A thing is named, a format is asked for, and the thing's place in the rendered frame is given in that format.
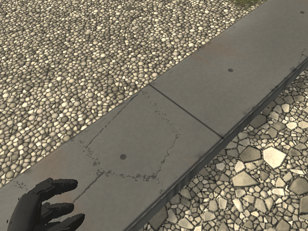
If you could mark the robot left hand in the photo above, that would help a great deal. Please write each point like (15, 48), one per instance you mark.
(30, 214)

